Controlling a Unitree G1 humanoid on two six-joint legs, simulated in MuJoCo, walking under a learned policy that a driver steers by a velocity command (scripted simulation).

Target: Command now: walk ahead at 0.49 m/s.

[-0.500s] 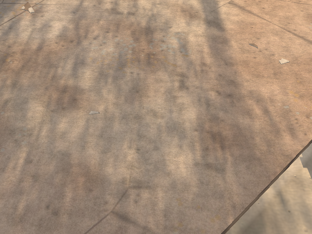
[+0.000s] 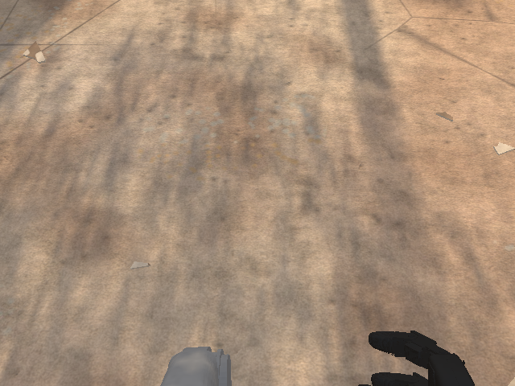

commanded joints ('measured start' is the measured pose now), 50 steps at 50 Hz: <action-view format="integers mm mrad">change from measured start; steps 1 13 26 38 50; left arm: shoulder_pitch -143 -200 -542 -238 -22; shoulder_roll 101 39 106 172 247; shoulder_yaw -2 54 44 90 110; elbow -110 -407 -514 -358 -344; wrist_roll -36 -5 -2 -9 -12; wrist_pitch -51 3 26 2 5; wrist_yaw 16 19 -12 6 18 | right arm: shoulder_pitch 68 271 513 344 -45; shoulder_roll -8 -85 -248 -233 -201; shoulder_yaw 33 -55 -84 -76 -55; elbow -68 241 280 99 -74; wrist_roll -8 -37 -5 -41 -29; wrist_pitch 12 -78 -105 -79 -33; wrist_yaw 5 26 -3 16 35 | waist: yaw -120 78 -30 -9 117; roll -7 -29 107 34 -58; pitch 90 107 -1 6 23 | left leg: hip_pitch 580 800 1369 631 535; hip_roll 28 193 154 79 36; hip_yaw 116 -421 -63 -134 -66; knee -419 -1581 -1735 -729 -1230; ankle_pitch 134 51 967 94 376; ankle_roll -28 57 -16 -142 -204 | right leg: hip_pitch -526 -778 -544 -107 -11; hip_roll -142 -17 2 -185 -94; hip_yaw -16 229 -26 450 419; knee -319 1384 256 -92 -42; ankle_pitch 769 23 302 418 589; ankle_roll -86 -75 -24 -234 -136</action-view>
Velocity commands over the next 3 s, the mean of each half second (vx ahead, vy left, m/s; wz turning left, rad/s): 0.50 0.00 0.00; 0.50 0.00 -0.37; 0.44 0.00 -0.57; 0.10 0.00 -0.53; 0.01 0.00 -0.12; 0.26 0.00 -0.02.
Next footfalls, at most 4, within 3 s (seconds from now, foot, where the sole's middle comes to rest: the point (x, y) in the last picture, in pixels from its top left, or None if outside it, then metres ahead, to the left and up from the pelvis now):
0.14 left None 0.24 0.06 -0.65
0.62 right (298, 338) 0.56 -0.07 -0.65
1.16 left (256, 222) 0.91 0.03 -0.65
1.64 right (347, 204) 0.97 -0.24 -0.65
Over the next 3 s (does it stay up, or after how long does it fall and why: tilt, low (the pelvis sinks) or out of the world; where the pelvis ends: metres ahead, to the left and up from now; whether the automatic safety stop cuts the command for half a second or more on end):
stays up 0.99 -0.17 0.13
